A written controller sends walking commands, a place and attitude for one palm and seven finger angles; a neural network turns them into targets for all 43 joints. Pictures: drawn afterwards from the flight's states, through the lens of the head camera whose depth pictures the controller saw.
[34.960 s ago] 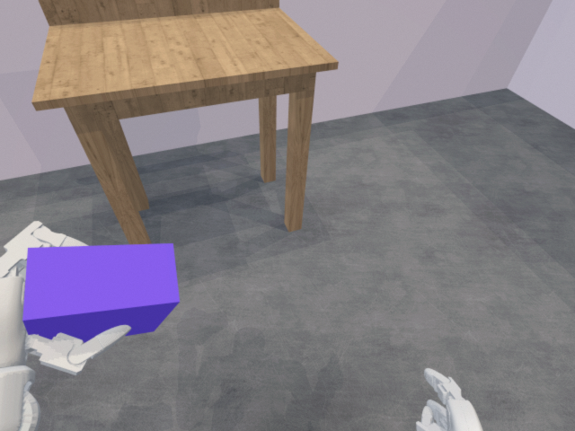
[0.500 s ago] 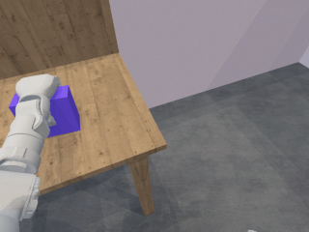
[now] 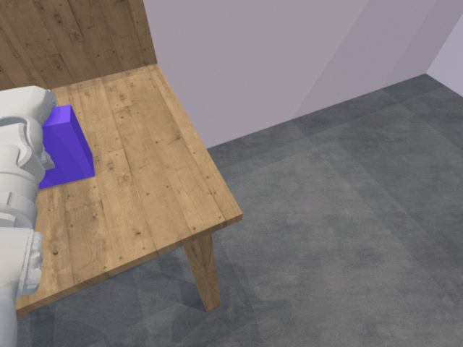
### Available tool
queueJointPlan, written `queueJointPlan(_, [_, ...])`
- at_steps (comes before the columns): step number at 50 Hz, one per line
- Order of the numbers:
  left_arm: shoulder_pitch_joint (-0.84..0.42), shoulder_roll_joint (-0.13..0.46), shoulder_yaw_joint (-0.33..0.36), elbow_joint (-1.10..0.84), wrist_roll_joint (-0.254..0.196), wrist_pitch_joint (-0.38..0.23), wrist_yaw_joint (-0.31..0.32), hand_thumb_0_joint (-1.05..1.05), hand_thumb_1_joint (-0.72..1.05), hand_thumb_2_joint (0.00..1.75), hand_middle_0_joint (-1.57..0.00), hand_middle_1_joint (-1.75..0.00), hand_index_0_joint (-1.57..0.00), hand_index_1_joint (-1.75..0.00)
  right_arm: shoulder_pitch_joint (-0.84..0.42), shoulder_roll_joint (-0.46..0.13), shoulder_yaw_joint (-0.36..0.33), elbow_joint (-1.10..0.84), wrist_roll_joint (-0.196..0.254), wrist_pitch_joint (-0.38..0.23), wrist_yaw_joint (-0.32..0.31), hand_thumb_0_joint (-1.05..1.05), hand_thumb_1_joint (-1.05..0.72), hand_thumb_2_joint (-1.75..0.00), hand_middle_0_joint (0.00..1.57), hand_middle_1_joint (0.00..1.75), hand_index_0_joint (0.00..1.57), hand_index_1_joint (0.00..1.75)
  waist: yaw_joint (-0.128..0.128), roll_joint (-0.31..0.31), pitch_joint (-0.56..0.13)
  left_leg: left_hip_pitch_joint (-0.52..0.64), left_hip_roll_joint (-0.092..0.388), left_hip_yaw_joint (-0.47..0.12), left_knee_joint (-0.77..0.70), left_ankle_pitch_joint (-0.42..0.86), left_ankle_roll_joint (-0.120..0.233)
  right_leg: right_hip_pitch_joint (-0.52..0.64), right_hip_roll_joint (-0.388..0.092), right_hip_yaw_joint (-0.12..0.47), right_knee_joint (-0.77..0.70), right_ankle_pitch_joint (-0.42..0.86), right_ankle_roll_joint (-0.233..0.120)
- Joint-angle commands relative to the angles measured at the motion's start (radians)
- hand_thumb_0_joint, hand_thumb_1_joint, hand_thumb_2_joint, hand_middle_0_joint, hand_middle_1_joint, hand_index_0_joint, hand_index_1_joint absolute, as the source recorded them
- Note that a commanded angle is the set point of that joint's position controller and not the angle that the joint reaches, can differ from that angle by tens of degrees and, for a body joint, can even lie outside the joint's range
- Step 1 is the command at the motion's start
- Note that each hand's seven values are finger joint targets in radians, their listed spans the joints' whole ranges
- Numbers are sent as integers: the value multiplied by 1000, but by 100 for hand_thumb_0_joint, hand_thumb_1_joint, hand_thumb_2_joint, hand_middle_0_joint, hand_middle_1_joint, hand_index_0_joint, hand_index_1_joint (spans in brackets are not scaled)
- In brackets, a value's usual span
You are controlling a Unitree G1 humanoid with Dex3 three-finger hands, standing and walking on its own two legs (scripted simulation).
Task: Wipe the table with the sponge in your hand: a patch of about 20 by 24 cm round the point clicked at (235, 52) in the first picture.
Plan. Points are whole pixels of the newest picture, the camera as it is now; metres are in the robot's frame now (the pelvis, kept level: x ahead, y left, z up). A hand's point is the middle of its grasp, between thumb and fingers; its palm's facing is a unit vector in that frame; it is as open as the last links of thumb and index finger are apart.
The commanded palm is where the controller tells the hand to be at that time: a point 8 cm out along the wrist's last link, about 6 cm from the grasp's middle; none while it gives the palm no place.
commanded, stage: slide back across to the first lane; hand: left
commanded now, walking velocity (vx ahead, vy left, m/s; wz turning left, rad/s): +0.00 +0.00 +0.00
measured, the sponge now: (47, 158) +0.43 +0.35 +0.08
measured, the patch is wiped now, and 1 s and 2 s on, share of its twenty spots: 0.90 0.90 1.00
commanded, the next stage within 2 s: wipe back along the first lane in 0.64 s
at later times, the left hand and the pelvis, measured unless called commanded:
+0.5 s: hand out of the picture +0.41 +0.40 +0.14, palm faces -0.13 +0.01 -0.99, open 10.4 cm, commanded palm +0.40 +0.40 +0.19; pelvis +0.02 +0.01 +0.00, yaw +0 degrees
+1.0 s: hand out of the picture +0.38 +0.41 +0.13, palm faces -0.06 +0.02 -1.00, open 10.4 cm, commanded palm +0.35 +0.40 +0.17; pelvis +0.01 +0.02 +0.00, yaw +1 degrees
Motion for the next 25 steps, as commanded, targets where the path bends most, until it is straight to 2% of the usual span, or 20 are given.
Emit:
queueJointPlan(1, [-272,300,52,-77,54,14,38,0,10,130,-120,-160,-120,-160,46,-167,-51,-86,-3,-25,-8,0,-90,-90,20,30,20,30,5,-18,-263,96,-26,17,-30,251,15,142,20,11,-26,289,-34])
queueJointPlan(3, [-265,338,87,-110,48,-2,34,0,10,130,-120,-160,-120,-160,49,-165,-55,-95,-5,-19,-8,0,-90,-90,20,30,20,30,19,-14,-315,104,-26,22,-26,289,17,194,18,16,-18,335,-33])
queueJointPlan(6, [-227,345,104,-147,38,-17,36,0,10,130,-120,-160,-120,-160,34,-163,-56,-106,-2,-14,-3,0,-90,-90,20,30,20,30,32,7,-293,108,-28,26,-32,299,19,208,20,13,-23,346,-35])
queueJointPlan(9, [-200,439,184,-165,38,-26,43,0,10,130,-120,-160,-120,-160,16,-168,-55,-105,-2,-5,-3,0,-90,-90,20,30,20,30,52,2,-305,96,-32,27,-38,316,22,255,18,18,-21,374,-35])
queueJointPlan(11, [-198,441,182,-166,36,-21,47,0,10,130,-120,-160,-120,-160,2,-168,-53,-108,2,-3,-2,0,-90,-90,20,30,20,30,49,0,-273,89,-33,29,-48,297,22,252,17,14,-28,354,-34])
queueJointPlan(12, [-198,461,201,-181,34,-23,44,0,10,130,-120,-160,-120,-160,-10,-171,-54,-110,1,0,-2,0,-90,-90,20,30,20,30,60,20,-290,102,-34,27,-56,314,21,269,16,18,-31,364,-38])
queueJointPlan(14, [-203,471,198,-176,42,-19,41,0,10,130,-120,-160,-120,-160,-11,-170,-53,-110,3,2,-1,0,-90,-90,20,30,20,30,55,27,-271,105,-34,26,-58,317,22,261,18,11,-33,358,-38])
queueJointPlan(15, [-207,452,176,-177,41,-17,34,0,10,130,-120,-160,-120,-160,-19,-171,-52,-112,4,1,-1,0,-90,-90,20,30,20,30,48,31,-265,114,-34,30,-59,306,24,257,16,13,-40,351,-36])
queueJointPlan(16, [-207,471,191,-184,42,-18,29,0,10,130,-120,-160,-120,-160,-18,-173,-52,-111,4,2,-2,0,-90,-90,20,30,20,30,51,30,-270,118,-34,26,-61,311,24,260,17,12,-41,350,-38])
queueJointPlan(17, [-236,470,186,-221,43,-27,17,0,10,130,-120,-160,-120,-160,-24,-174,-54,-115,3,3,-5,0,-90,-90,20,30,20,30,52,60,-296,148,-31,22,-64,348,23,267,16,15,-43,373,-43])
queueJointPlan(19, [-226,448,170,-225,35,-39,0,0,10,130,-120,-160,-120,-160,-16,-172,-58,-116,5,0,-7,0,-90,-90,20,30,20,30,36,52,-279,173,-30,23,-55,355,28,241,19,8,-48,370,-39])
queueJointPlan(20, [-231,454,173,-222,28,-48,-10,0,10,130,-120,-160,-120,-160,-13,-175,-58,-116,6,0,-10,0,-90,-90,20,30,20,30,29,22,-262,167,-31,21,-56,335,30,236,19,8,-55,359,-36])
queueJointPlan(22, [-251,481,195,-268,24,-79,-30,0,10,130,-120,-160,-120,-160,-11,-176,-61,-120,2,0,-16,0,-90,-90,20,30,20,30,36,56,-304,198,-29,18,-53,395,30,250,16,11,-51,403,-41])
queueJointPlan(25, [-201,461,197,-272,21,-116,-42,0,10,130,-120,-160,-120,-160,2,-174,-66,-120,2,4,-13,0,-90,-90,20,30,20,30,34,48,-288,218,-25,16,-37,443,30,216,21,0,-46,411,-40])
